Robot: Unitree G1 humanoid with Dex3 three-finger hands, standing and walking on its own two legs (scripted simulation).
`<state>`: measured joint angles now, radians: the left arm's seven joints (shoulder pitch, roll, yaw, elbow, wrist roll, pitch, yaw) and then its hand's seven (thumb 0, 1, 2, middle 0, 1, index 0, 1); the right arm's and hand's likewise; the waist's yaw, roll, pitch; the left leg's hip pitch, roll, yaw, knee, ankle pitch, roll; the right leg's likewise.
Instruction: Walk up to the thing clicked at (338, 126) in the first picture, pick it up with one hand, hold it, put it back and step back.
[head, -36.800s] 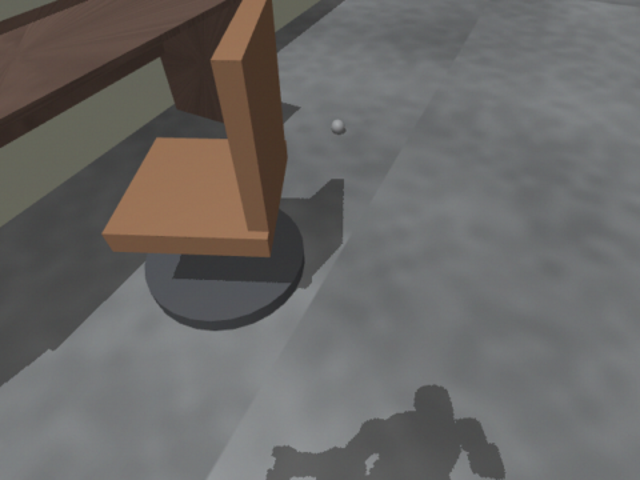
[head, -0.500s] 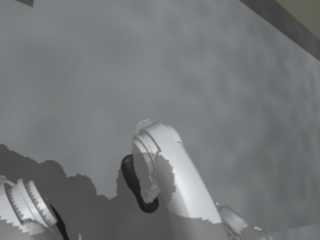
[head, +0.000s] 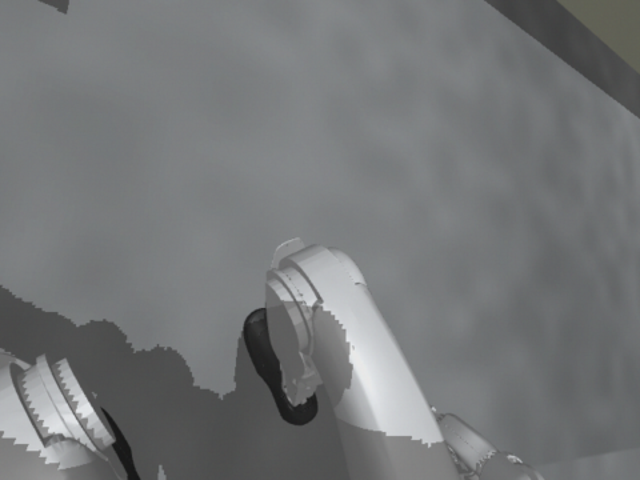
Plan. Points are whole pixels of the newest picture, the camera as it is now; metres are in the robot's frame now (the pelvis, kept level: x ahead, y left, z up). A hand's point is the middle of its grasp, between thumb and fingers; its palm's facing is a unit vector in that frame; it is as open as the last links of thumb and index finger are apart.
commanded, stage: close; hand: left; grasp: from above
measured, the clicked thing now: out of the picture +0.48 +0.35 -0.27
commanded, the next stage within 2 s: settle in 0.06 s
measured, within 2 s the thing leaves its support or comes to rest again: leaves its support in 0.48 s
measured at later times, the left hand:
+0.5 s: hand out of the picture +0.47 +0.34 -0.24, palm faces -0.42 -0.16 -0.89, open 9.4 cm
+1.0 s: hand out of the picture +0.47 +0.35 -0.15, palm faces -0.43 -0.12 -0.89, open 9.4 cm
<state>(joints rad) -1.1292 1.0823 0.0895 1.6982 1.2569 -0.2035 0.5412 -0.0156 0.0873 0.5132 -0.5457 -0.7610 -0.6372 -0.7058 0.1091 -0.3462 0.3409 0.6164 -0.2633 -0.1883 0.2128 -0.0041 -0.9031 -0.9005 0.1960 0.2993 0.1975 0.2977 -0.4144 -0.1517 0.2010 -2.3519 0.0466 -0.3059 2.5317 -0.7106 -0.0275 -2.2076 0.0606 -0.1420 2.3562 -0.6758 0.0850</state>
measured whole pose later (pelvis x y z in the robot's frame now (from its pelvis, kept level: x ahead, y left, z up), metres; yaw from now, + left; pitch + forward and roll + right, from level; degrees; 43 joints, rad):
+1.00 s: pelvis +0.00 +0.00 +0.02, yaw +5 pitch +33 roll -11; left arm -1.05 0.85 0.05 1.36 1.21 -0.12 0.24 -0.02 0.03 0.46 -0.68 -0.66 -0.78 -0.59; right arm 0.15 -0.32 0.16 0.60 -0.14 -0.06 0.20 0.00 -0.92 -0.90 0.20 0.30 0.20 0.30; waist -0.30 -0.02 0.02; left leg -2.36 0.03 -0.22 2.43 -0.66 -0.02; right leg -2.23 0.01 -0.08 2.32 -0.68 0.06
